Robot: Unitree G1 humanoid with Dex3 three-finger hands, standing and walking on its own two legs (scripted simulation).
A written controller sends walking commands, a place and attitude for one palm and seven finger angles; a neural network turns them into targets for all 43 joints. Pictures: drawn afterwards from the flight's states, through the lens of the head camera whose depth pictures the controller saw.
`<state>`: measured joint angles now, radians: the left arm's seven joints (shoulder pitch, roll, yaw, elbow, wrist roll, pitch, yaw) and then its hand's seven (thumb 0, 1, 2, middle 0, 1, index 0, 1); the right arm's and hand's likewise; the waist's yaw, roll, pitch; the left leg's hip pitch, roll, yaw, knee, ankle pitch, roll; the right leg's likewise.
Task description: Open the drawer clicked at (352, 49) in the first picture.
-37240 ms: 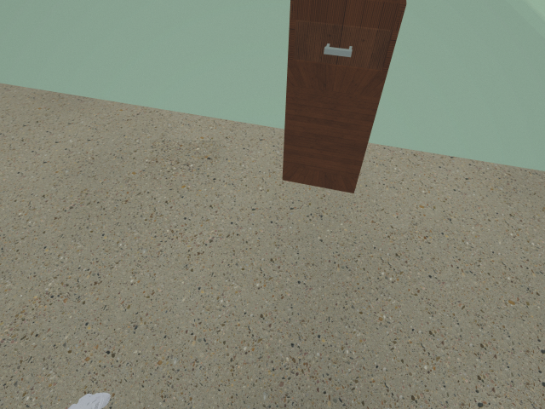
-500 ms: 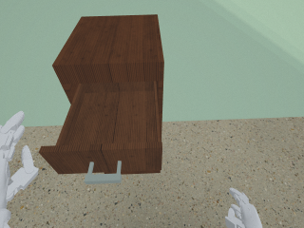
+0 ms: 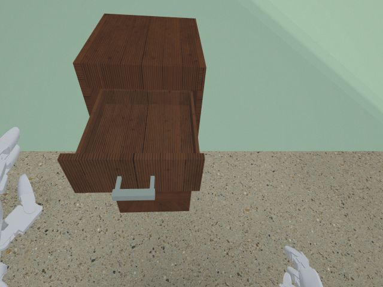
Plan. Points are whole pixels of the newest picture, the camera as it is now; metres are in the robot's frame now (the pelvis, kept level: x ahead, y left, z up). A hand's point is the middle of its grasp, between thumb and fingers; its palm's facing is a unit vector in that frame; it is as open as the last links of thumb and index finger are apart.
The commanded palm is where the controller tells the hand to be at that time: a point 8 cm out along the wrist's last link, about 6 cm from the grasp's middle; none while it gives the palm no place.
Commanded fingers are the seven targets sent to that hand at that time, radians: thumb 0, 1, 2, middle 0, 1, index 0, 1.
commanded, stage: step back with the hand held close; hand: left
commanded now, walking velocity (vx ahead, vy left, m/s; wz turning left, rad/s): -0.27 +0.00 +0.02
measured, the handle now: (134, 187) +0.35 +0.16 -0.02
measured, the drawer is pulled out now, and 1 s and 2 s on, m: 0.29 0.29 0.29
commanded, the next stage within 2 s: stop stepping back and stand still in 0.42 s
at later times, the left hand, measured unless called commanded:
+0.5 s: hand out of the picture +0.10 +0.25 +0.18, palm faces +0.47 -0.82 -0.31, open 7.4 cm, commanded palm +0.03 +0.29 +0.19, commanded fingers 0.00 0.90 0.90 -0.20 -0.30 -0.20 -0.30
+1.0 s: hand out of the picture +0.01 +0.21 +0.18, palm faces +0.29 -0.88 -0.37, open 7.4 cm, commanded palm -0.04 +0.27 +0.19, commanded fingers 0.00 0.90 0.90 -0.20 -0.30 -0.20 -0.30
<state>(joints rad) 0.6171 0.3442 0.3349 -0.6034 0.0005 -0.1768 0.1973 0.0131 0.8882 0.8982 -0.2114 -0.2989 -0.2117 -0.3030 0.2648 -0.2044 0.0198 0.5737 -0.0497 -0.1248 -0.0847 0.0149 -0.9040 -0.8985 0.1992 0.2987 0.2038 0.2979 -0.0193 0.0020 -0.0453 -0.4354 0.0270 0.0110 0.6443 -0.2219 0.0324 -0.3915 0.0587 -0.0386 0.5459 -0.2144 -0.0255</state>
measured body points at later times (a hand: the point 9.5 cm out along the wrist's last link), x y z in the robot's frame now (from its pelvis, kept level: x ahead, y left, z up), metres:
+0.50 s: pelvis -0.09 +0.00 -0.02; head -0.12 +0.05 +0.42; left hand +0.06 +0.29 +0.19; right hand +0.05 -0.24 -0.09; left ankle -0.05 +0.11 -0.73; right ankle +0.05 -0.11 -0.70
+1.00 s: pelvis -0.19 +0.00 +0.01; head -0.20 +0.04 +0.46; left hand -0.01 +0.26 +0.20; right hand -0.08 -0.28 -0.06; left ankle -0.17 +0.09 -0.73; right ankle -0.18 -0.13 -0.72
